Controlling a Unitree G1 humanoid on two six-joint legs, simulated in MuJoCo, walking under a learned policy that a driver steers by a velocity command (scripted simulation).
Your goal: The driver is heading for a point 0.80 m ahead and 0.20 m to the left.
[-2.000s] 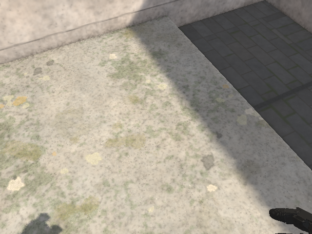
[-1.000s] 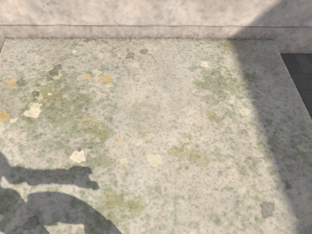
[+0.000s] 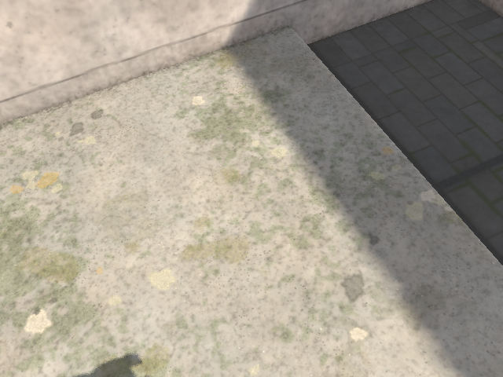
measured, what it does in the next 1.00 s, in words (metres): walks ahead, turning left: left foot, then left foot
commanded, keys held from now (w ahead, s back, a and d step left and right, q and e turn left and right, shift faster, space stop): e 0.04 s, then q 0.36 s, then w+q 0.58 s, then w+e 0.02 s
